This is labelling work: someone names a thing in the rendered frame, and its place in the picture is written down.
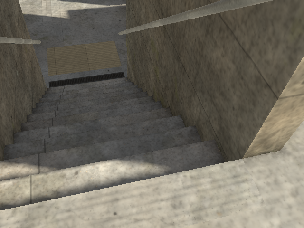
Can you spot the stairs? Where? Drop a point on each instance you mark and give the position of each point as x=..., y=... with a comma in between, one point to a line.
x=91, y=136

